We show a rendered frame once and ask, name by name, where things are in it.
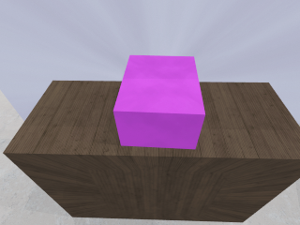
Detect carton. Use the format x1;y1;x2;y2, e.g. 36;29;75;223
113;54;205;150

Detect pedestal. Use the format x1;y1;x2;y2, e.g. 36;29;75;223
3;81;300;223

